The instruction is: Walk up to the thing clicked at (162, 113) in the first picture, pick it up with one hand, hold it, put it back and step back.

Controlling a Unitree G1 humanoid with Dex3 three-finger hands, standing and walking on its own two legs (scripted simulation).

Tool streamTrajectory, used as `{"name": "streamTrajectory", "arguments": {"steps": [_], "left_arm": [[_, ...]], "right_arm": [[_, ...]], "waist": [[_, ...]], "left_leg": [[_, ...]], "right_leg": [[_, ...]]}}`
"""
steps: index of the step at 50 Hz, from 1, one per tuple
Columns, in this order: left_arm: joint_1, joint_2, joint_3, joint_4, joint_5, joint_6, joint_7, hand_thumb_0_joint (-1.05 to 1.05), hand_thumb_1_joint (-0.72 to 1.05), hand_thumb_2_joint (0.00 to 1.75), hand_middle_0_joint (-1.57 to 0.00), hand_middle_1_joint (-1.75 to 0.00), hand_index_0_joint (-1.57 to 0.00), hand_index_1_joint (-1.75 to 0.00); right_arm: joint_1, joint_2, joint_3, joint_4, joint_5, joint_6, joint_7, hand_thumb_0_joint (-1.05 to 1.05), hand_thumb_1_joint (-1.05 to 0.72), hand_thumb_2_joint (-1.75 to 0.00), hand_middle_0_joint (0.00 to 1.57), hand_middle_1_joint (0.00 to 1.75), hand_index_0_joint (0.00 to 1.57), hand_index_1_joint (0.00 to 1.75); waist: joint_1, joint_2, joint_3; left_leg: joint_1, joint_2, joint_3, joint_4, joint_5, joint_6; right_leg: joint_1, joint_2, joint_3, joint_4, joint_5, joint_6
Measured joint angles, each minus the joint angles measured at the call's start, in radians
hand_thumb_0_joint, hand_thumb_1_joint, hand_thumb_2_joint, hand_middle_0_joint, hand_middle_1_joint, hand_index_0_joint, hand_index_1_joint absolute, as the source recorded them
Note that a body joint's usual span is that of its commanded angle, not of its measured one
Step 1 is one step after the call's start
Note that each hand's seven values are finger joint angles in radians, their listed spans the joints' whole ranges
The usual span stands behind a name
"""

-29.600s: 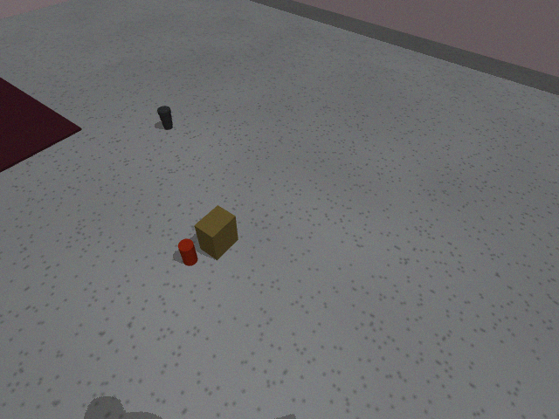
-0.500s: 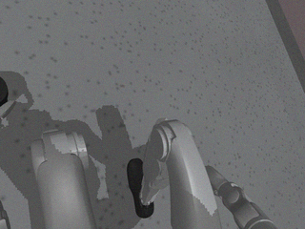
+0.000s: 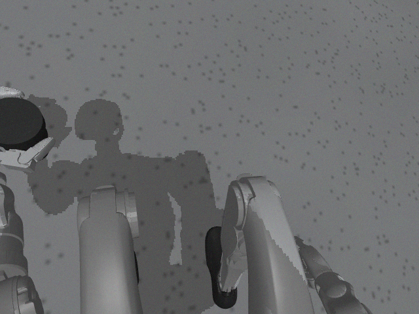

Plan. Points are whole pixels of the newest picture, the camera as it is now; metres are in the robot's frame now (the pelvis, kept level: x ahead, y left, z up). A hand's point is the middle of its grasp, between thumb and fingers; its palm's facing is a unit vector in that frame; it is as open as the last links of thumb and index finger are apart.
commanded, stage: settle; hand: left
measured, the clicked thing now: (24, 136) +0.41 +0.30 -0.08
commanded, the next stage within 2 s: lift in 0.82 s
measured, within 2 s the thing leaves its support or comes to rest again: neither
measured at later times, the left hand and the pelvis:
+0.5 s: hand (14, 119) +0.41 +0.29 -0.02, palm faces +0.30 -0.95 -0.02, open 10.3 cm; pelvis +0.00 -0.01 +0.02, yaw +3 degrees
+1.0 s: hand (12, 112) +0.41 +0.28 +0.01, palm faces +0.31 -0.95 -0.02, open 10.3 cm; pelvis +0.00 -0.01 +0.04, yaw +4 degrees
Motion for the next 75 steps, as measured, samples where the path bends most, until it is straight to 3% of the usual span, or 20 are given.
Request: {"name": "streamTrajectory", "arguments": {"steps": [9,16,56,62,75], "left_arm": [[0.003,-0.065,0.018,-0.027,0.003,0.029,-0.024,0.05,-0.44,1.13,-0.78,-1.11,-0.68,-1.13],[-0.003,-0.073,0.022,-0.043,0.016,0.039,-0.019,0.05,-0.44,1.13,-0.78,-1.11,-0.68,-1.13],[-0.032,-0.113,0.015,-0.007,0.049,0.062,-0.023,0.05,-0.45,1.13,-0.78,-1.11,-0.68,-1.13],[0.009,-0.128,-0.004,-0.078,0.034,0.099,-0.039,0.05,-0.45,1.13,-0.79,-1.10,-0.69,-1.12],[0.107,-0.179,-0.061,-0.265,-0.016,0.203,-0.024,0.05,-0.45,1.13,-0.79,-1.10,-0.69,-1.12]], "right_arm": [[0.010,-0.005,-0.045,0.002,0.017,-0.013,-0.020,0.01,-0.91,-0.90,0.21,0.30,0.21,0.30],[0.009,0.001,-0.067,0.011,0.021,-0.022,-0.030,0.01,-0.91,-0.90,0.21,0.30,0.20,0.30],[0.061,0.022,-0.114,0.045,0.036,-0.041,-0.036,0.01,-0.92,-0.90,0.21,0.30,0.20,0.30],[0.077,0.025,-0.124,0.037,0.059,-0.043,-0.048,0.01,-0.93,-0.90,0.21,0.30,0.20,0.30],[0.086,0.026,-0.146,-0.002,0.104,-0.063,-0.077,0.01,-0.92,-0.90,0.21,0.30,0.20,0.30]], "waist": [[0.008,0.007,-0.033],[0.009,0.006,-0.049],[0.017,0.029,-0.094],[0.026,0.035,-0.112],[0.058,0.053,-0.152]], "left_leg": [[0.019,0.003,0.017,-0.035,-0.009,-0.011],[0.036,0.002,0.031,-0.065,-0.007,-0.014],[0.101,0.001,0.075,-0.161,0.015,-0.005],[0.134,0.001,0.084,-0.202,0.017,-0.006],[0.274,0.006,0.097,-0.358,0.022,-0.007]], "right_leg": [[0.000,-0.002,0.013,-0.014,-0.012,-0.013],[0.010,-0.006,0.024,-0.032,-0.016,-0.017],[0.061,-0.010,0.059,-0.104,-0.006,-0.013],[0.089,-0.012,0.065,-0.138,-0.008,-0.014],[0.224,-0.010,0.067,-0.287,-0.004,-0.016]]}}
